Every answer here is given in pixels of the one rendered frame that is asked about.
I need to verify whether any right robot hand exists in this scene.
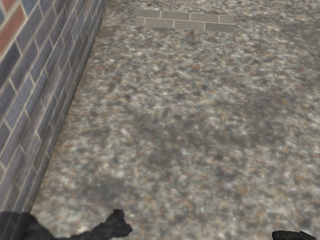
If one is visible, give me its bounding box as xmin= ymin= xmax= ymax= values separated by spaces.
xmin=272 ymin=230 xmax=317 ymax=240

